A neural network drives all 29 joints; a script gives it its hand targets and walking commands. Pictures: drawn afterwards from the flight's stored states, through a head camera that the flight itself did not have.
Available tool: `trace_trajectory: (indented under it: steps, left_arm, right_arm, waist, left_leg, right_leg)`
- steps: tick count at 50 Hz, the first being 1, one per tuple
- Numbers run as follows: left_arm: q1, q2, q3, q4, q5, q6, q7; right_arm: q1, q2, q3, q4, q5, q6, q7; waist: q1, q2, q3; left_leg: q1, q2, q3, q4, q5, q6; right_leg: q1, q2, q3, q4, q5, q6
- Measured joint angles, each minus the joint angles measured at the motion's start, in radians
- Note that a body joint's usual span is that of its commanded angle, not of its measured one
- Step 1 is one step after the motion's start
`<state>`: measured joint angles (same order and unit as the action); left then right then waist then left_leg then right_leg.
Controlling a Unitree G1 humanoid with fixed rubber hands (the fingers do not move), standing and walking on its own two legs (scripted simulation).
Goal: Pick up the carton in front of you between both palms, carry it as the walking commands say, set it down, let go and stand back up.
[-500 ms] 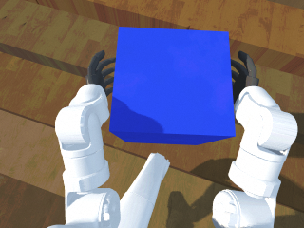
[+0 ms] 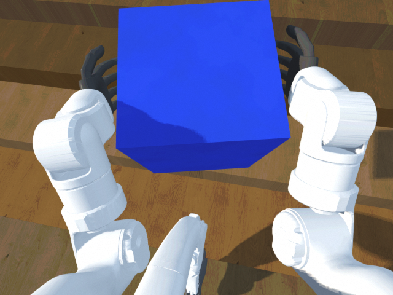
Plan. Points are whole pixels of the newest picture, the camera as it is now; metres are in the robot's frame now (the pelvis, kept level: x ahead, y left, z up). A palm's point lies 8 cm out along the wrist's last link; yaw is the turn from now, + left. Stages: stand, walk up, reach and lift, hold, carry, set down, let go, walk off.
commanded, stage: carry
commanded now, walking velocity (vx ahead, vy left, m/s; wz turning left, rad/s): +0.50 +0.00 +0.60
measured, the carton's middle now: (198, 106) +0.43 +0.04 +0.09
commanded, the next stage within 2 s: none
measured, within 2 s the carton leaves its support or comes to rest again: neither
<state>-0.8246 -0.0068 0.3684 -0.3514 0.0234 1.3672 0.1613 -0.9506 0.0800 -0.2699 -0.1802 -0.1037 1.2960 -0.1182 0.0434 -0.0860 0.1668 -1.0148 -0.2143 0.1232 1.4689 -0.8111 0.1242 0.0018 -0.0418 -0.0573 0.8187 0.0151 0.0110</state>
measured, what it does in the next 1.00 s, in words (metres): climbs: right foot, then left foot 0.13 m higher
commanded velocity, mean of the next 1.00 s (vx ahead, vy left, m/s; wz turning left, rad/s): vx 0.50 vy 0.00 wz -0.14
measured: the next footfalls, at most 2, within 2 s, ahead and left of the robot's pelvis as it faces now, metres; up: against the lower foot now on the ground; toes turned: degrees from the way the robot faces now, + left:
right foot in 0.18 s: +0.31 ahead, -0.09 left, +0.03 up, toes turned +11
left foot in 0.42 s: +0.68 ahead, -0.03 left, +0.16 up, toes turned +16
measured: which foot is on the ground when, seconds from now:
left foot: down 0.00-0.14, up 0.16-0.40, down 0.42-0.64, up 0.66-0.86, down 0.88-1.00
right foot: up 0.00-0.16, down 0.18-0.40, up 0.42-0.60, down 0.62-0.80, up 0.82-1.00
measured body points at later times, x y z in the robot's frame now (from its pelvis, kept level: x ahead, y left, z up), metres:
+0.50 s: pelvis +0.68 -0.07 +0.26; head +0.79 -0.10 +0.69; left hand +1.02 +0.21 +0.45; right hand +1.14 -0.07 +0.44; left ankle +0.65 -0.04 -0.41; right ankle +0.54 -0.21 -0.13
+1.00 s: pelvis +1.29 -0.05 +0.58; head +1.42 -0.05 +1.01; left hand +1.69 +0.15 +0.68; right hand +1.73 -0.15 +0.68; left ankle +1.27 -0.03 -0.17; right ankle +1.15 -0.21 +0.16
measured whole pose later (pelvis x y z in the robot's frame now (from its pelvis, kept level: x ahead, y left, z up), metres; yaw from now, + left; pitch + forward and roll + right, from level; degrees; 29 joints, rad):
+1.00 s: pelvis +1.29 -0.05 +0.58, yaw +6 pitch +9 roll -6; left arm -0.81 -0.02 0.32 -0.08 0.01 1.15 0.13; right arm -0.81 0.10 -0.27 -0.13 -0.21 1.14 -0.10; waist 0.02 0.13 0.15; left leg -0.36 -0.04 0.01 0.40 -0.05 0.12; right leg -0.69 0.19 0.02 2.01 -0.72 -0.11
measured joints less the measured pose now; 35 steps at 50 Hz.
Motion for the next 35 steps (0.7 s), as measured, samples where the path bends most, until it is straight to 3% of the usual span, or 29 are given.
trace_trajectory:
  steps: [1, 2, 3, 4, 5, 6, 7, 8, 9, 10, 11, 12, 14, 15, 17, 19, 20, 21, 22, 23, 24, 26, 27, 29, 31, 32, 33, 34, 35]
  left_arm:
    - [-0.011, 0.024, 0.038, 0.002, -0.022, 0.016, -0.011]
    - [-0.037, 0.042, 0.066, 0.022, -0.034, 0.019, -0.024]
    - [-0.06, 0.051, 0.087, 0.042, -0.036, 0.016, -0.038]
    - [-0.078, 0.044, 0.097, 0.057, -0.021, 0.014, -0.048]
    - [-0.092, 0.023, 0.108, 0.068, 0.002, 0.011, -0.064]
    - [-0.103, -0.001, 0.113, 0.077, 0.027, 0.006, -0.08]
    - [-0.111, -0.02, 0.115, 0.086, 0.05, -0.003, -0.095]
    - [-0.118, -0.036, 0.108, 0.102, 0.068, -0.016, -0.106]
    - [-0.127, -0.061, 0.096, 0.128, 0.087, -0.034, -0.11]
    - [-0.136, -0.094, 0.075, 0.156, 0.11, -0.059, -0.11]
    - [-0.148, -0.116, 0.049, 0.178, 0.134, -0.074, -0.105]
    - [-0.161, -0.121, 0.018, 0.186, 0.152, -0.074, -0.089]
    - [-0.193, -0.08, -0.024, 0.159, 0.146, -0.071, -0.075]
    - [-0.189, -0.059, -0.041, 0.145, 0.134, -0.073, -0.06]
    - [-0.145, -0.039, -0.033, 0.109, 0.1, -0.053, -0.042]
    - [-0.114, -0.03, -0.003, 0.097, 0.053, -0.012, -0.023]
    - [-0.101, -0.016, 0.016, 0.098, 0.03, 0.006, -0.021]
    - [-0.093, 0.01, 0.045, 0.096, 0.006, 0.027, -0.025]
    - [-0.092, 0.039, 0.067, 0.112, -0.016, 0.04, -0.033]
    - [-0.097, 0.057, 0.082, 0.145, -0.032, 0.043, -0.038]
    - [-0.115, 0.066, 0.094, 0.184, -0.04, 0.037, -0.04]
    - [-0.142, 0.064, 0.097, 0.249, -0.03, 0.018, -0.049]
    - [-0.152, 0.05, 0.09, 0.278, -0.01, 0.014, -0.053]
    - [-0.15, 0.011, 0.067, 0.318, 0.043, 0.016, -0.064]
    - [-0.12, -0.016, 0.042, 0.334, 0.084, 0.019, -0.07]
    - [-0.104, -0.034, 0.034, 0.348, 0.101, 0.01, -0.072]
    - [-0.108, -0.053, 0.02, 0.372, 0.12, -0.004, -0.072]
    - [-0.126, -0.072, -0.004, 0.399, 0.14, -0.025, -0.066]
    - [-0.131, -0.089, -0.038, 0.411, 0.152, -0.045, -0.049]
  right_arm:
    - [-0.033, 0.022, 0.012, 0.018, -0.024, 0.01, -0.011]
    - [-0.064, 0.027, 0.022, 0.033, -0.038, 0.016, -0.023]
    - [-0.078, 0.019, 0.038, 0.042, -0.034, 0.018, -0.037]
    - [-0.07, 0.007, 0.059, 0.034, -0.018, 0.025, -0.062]
    - [-0.045, -0.008, 0.067, 0.008, 0.007, 0.036, -0.08]
    - [-0.014, -0.02, 0.064, -0.025, 0.036, 0.043, -0.097]
    - [0.015, -0.024, 0.055, -0.052, 0.062, 0.043, -0.114]
    - [0.04, -0.029, 0.04, -0.074, 0.087, 0.04, -0.132]
    - [0.065, -0.039, 0.014, -0.097, 0.112, 0.044, -0.142]
    - [0.086, -0.059, -0.019, -0.123, 0.132, 0.054, -0.141]
    - [0.09, -0.076, -0.055, -0.133, 0.144, 0.063, -0.128]
    - [0.075, -0.086, -0.085, -0.129, 0.147, 0.071, -0.112]
    - [-0.025, -0.114, -0.102, -0.065, 0.141, 0.043, -0.07]
    - [-0.061, -0.125, -0.085, -0.033, 0.128, 0.027, -0.058]
    - [-0.1, -0.11, -0.058, 0.009, 0.071, 0.036, -0.025]
    - [-0.111, -0.069, -0.051, 0.024, -0.003, 0.073, -0.001]
    - [-0.117, -0.044, -0.045, 0.038, -0.035, 0.084, 0.002]
    - [-0.141, -0.015, -0.032, 0.068, -0.064, 0.089, -0.002]
    - [-0.156, 0.006, -0.018, 0.098, -0.088, 0.089, -0.01]
    - [-0.162, 0.019, -0.012, 0.125, -0.106, 0.088, -0.017]
    - [-0.174, 0.019, -0.005, 0.147, -0.119, 0.088, -0.027]
    - [-0.154, -0.004, 0.012, 0.156, -0.106, 0.093, -0.038]
    - [-0.119, -0.02, 0.015, 0.142, -0.08, 0.102, -0.039]
    - [-0.039, -0.053, 0.015, 0.111, -0.021, 0.125, -0.049]
    - [0.001, -0.068, 0.003, 0.133, 0.024, 0.127, -0.062]
    - [0.008, -0.081, -0.007, 0.157, 0.042, 0.123, -0.064]
    - [0.007, -0.102, -0.028, 0.175, 0.058, 0.121, -0.061]
    - [0.001, -0.132, -0.056, 0.188, 0.072, 0.115, -0.049]
    - [0.002, -0.149, -0.08, 0.197, 0.081, 0.097, -0.038]
  waist:
    - [-0.03, 0.024, -0.008]
    - [-0.07, 0.047, 0.0]
    - [-0.111, 0.071, 0.021]
    - [-0.158, 0.103, 0.048]
    - [-0.209, 0.138, 0.076]
    - [-0.247, 0.157, 0.102]
    - [-0.272, 0.16, 0.122]
    - [-0.281, 0.153, 0.141]
    - [-0.276, 0.146, 0.144]
    - [-0.25, 0.151, 0.12]
    - [-0.214, 0.137, 0.08]
    - [-0.17, 0.087, 0.02]
    - [-0.081, 0.001, -0.014]
    - [-0.042, -0.029, -0.006]
    - [0.037, -0.029, 0.018]
    - [0.099, -0.001, 0.03]
    - [0.103, 0.023, 0.035]
    - [0.104, 0.065, 0.029]
    - [0.101, 0.09, 0.006]
    - [0.09, 0.112, -0.035]
    - [0.054, 0.141, -0.051]
    - [-0.036, 0.182, -0.038]
    - [-0.088, 0.187, -0.027]
    - [-0.147, 0.169, -0.023]
    - [-0.158, 0.146, -0.036]
    - [-0.144, 0.181, -0.045]
    - [-0.126, 0.211, -0.046]
    - [-0.092, 0.22, -0.029]
    - [-0.055, 0.209, -0.008]
  left_leg:
    - [0.104, -0.02, -0.005, -0.121, -0.158, 0.038]
    - [0.168, -0.05, -0.014, -0.205, -0.188, 0.069]
    - [0.236, -0.068, -0.021, -0.289, -0.173, 0.082]
    - [0.327, -0.071, -0.042, -0.388, -0.133, 0.059]
    - [0.443, -0.06, -0.08, -0.51, 0.005, 0.031]
    - [0.568, -0.047, -0.12, -0.637, 0.037, 0.005]
    - [0.687, -0.026, -0.15, -0.754, 0.059, -0.021]
    - [0.789, 0.002, -0.175, -0.836, 0.104, -0.042]
    - [0.846, 0.029, -0.2, -0.803, 0.206, -0.058]
    - [0.826, 0.041, -0.24, -0.614, 0.223, -0.078]
    - [0.763, 0.022, -0.273, -0.34, 0.17, -0.089]
    - [0.675, -0.013, -0.257, -0.04, 0.079, -0.083]
    - [0.458, -0.047, -0.174, 0.487, -0.109, -0.061]
    - [0.347, -0.051, -0.135, 0.619, -0.113, -0.049]
    - [0.148, -0.024, -0.063, 0.571, -0.085, -0.042]
    - [0.036, -0.005, 0.018, 0.233, -0.021, -0.037]
    - [0.057, -0.006, 0.06, -0.042, 0.126, -0.043]
    - [0.121, 0.016, 0.1, -0.331, 0.378, -0.005]
    - [0.226, 0.035, 0.101, -0.441, 0.412, 0.032]
    - [0.341, 0.054, 0.067, -0.466, 0.401, 0.09]
    - [0.393, 0.051, 0.04, -0.47, 0.333, 0.103]
    - [0.528, 0.044, -0.016, -0.52, 0.25, 0.07]
    - [0.624, 0.058, -0.043, -0.586, 0.287, 0.04]
    - [0.841, 0.106, -0.07, -0.758, 0.325, 0.006]
    - [1.003, 0.163, -0.034, -0.908, 0.372, -0.019]
    - [1.009, 0.215, -0.042, -0.894, 0.56, -0.021]
    - [0.927, 0.24, -0.11, -0.695, 0.648, -0.058]
    - [0.81, 0.227, -0.187, -0.391, 0.521, -0.098]
    - [0.682, 0.185, -0.255, -0.093, 0.352, -0.122]
  right_leg:
    - [-0.162, 0.039, 0.073, 0.382, -0.169, 0.037]
    - [-0.335, 0.084, 0.141, 0.747, -0.416, 0.055]
    - [-0.501, 0.126, 0.209, 1.037, -0.653, 0.056]
    - [-0.655, 0.153, 0.26, 1.202, -0.854, 0.044]
    - [-0.794, 0.155, 0.284, 1.21, -0.957, 0.026]
    - [-0.914, 0.137, 0.283, 1.099, -0.968, 0.008]
    - [-0.997, 0.113, 0.261, 0.902, -0.947, -0.001]
    - [-1.014, 0.096, 0.22, 0.637, -0.797, 0.008]
    - [-0.964, 0.084, 0.164, 0.438, -0.605, 0.006]
    - [-0.847, 0.087, 0.106, 0.342, -0.613, -0.033]
    - [-0.682, 0.096, 0.072, 0.21, -0.515, -0.07]
    - [-0.51, 0.085, 0.074, 0.012, -0.268, -0.098]
    - [-0.359, 0.077, 0.082, -0.141, -0.464, -0.139]
    - [-0.291, 0.071, 0.081, -0.186, -0.484, -0.136]
    - [-0.14, 0.08, 0.06, -0.293, -0.391, -0.088]
    - [-0.013, 0.098, 0.024, -0.367, -0.07, -0.017]
    - [0.006, 0.112, -0.009, -0.329, 0.056, 0.028]
    - [-0.073, 0.141, -0.011, -0.05, 0.116, 0.092]
    - [-0.184, 0.158, -0.006, 0.321, -0.008, 0.097]
    - [-0.312, 0.19, 0.025, 0.69, -0.223, 0.078]
    - [-0.44, 0.216, 0.067, 1.041, -0.455, 0.046]
    - [-0.701, 0.227, 0.214, 1.506, -0.723, -0.041]
    - [-0.835, 0.205, 0.267, 1.552, -0.767, -0.076]
    - [-1.082, 0.136, 0.255, 1.368, -0.809, -0.105]
    - [-1.169, 0.067, 0.139, 1.003, -0.72, -0.106]
    - [-1.097, 0.081, 0.057, 0.925, -0.783, -0.143]
    - [-0.993, 0.109, -0.01, 0.81, -0.925, -0.233]
    - [-0.917, 0.148, -0.041, 0.704, -0.983, -0.286]
    - [-0.853, 0.175, -0.054, 0.602, -0.987, -0.285]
